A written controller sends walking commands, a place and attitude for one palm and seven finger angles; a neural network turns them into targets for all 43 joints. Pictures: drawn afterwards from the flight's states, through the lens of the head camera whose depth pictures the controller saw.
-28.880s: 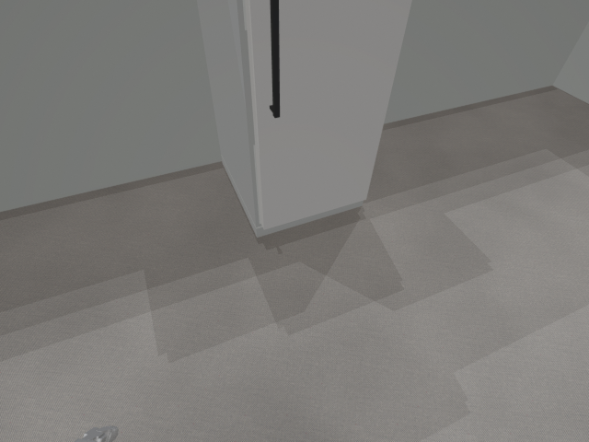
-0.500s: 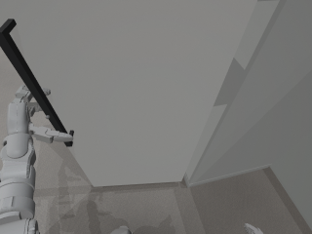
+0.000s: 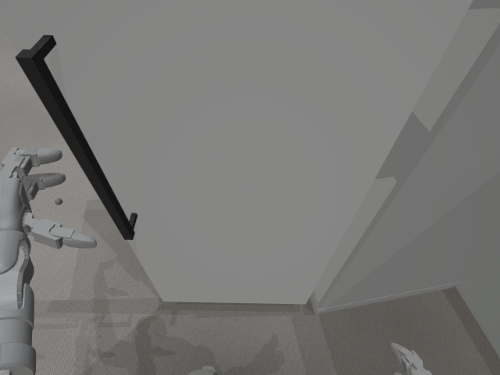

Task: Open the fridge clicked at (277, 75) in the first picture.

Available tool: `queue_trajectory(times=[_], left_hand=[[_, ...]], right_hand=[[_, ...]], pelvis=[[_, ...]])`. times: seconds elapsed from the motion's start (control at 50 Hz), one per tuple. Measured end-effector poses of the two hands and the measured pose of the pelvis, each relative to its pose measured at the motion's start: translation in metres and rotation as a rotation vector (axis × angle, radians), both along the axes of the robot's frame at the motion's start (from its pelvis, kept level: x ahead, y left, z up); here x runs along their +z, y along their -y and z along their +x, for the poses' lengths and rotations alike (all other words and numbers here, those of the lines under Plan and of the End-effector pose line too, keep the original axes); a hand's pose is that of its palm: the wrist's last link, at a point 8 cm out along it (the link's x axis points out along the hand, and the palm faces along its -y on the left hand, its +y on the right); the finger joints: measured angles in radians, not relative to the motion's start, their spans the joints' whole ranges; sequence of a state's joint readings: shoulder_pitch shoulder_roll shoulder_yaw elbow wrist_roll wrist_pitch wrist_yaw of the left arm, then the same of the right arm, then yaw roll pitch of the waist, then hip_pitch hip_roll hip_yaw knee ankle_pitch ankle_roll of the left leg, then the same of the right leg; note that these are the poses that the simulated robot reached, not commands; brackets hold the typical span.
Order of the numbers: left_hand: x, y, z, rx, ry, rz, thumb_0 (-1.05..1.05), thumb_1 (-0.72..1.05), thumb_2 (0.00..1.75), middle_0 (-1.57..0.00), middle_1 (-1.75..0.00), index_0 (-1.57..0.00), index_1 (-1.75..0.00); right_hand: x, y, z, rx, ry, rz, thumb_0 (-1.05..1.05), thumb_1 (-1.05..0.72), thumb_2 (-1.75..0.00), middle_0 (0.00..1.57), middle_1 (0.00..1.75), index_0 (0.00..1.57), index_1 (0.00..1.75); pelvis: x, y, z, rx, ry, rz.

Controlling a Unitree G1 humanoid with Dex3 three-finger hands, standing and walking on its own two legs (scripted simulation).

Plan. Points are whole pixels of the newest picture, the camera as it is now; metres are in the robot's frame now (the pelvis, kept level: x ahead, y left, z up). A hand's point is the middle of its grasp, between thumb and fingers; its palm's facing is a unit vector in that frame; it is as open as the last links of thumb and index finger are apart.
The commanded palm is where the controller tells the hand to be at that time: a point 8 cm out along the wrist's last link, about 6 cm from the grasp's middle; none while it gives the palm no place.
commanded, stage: slip the hand off the handle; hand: left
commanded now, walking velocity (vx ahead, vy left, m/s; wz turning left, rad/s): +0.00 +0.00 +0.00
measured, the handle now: (98, 165) +0.39 +0.28 +0.11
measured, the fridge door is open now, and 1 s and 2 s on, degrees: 79 79 79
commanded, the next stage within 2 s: draw the hand back to the body in 1.28 s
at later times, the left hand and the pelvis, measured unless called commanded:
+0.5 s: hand (29, 224) +0.29 +0.35 +0.08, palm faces +0.33 -0.90 -0.28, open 14.6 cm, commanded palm +0.25 +0.39 +0.10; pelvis -0.02 +0.01 -0.01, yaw +0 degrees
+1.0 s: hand out of the picture +0.20 +0.34 +0.08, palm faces +0.41 -0.86 -0.32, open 14.6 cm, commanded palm +0.17 +0.37 +0.10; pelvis -0.02 -0.01 +0.00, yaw +2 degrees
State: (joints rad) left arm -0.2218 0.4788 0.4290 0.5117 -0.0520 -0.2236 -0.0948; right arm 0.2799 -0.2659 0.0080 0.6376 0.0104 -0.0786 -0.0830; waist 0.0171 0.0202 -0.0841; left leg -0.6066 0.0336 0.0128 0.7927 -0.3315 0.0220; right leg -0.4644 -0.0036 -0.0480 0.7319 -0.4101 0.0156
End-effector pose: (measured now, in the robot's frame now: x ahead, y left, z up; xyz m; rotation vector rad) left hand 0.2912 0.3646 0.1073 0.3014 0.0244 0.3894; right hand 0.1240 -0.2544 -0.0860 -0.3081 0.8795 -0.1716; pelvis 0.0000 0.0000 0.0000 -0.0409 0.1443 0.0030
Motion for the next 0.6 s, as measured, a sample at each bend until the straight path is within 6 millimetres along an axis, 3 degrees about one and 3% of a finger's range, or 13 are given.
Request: queue_trajectory(times=[0.16,0.32,0.46,0.6], left_hand=[[-0.004,-0.016,-0.004,0.019,-0.013,-0.009,-0.01,-0.54,0.2,-0.26,-1.15,-0.26,-1.15],[0.003,-0.041,-0.01,0.023,-0.009,-0.006,-0.01,-0.54,0.2,-0.26,-1.15,-0.26,-1.15],[-0.005,-0.032,-0.03,-0.04,-0.031,-0.011,-0.01,-0.54,0.2,-0.25,-1.15,-0.26,-1.15],[-0.011,-0.027,-0.055,-0.001,0.006,-0.003,-0.01,-0.54,0.2,-0.26,-1.15,-0.26,-1.15]], right_hand=[[-0.001,-0.001,-0.005,0.003,-0.012,-0.017,0.01,-0.9,-0.9,0.21,0.3,0.2,0.3],[-0.005,0.002,-0.026,-0.02,-0.052,-0.024,0.01,-0.9,-0.9,0.21,0.3,0.2,0.3],[-0.007,0.001,-0.039,-0.037,-0.052,-0.014,0.01,-0.9,-0.9,0.21,0.3,0.2,0.3],[-0.003,-0.006,-0.029,-0.011,0.002,-0.009,0.01,-0.9,-0.9,0.21,0.3,0.2,0.3]], pelvis=[[-0.002,0.0,-0.005,0.007,-0.004,-0.005],[-0.004,0.001,-0.011,0.005,-0.016,-0.013],[-0.005,-0.005,-0.014,0.002,-0.01,-0.016],[-0.006,-0.005,-0.019,0.004,0.003,-0.013]])
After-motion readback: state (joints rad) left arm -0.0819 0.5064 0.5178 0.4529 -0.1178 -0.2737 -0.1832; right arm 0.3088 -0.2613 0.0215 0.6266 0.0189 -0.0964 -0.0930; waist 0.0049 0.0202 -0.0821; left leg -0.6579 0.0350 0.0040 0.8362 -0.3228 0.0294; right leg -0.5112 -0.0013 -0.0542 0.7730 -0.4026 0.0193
